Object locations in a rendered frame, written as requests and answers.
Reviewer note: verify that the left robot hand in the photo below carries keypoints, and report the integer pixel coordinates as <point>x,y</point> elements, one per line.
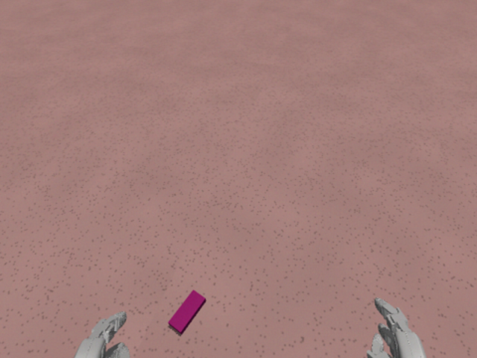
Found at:
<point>102,333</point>

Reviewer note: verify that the small box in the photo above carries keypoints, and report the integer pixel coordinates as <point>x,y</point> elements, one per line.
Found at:
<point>187,311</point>

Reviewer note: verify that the right robot hand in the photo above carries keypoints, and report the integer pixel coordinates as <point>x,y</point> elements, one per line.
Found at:
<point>402,341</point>

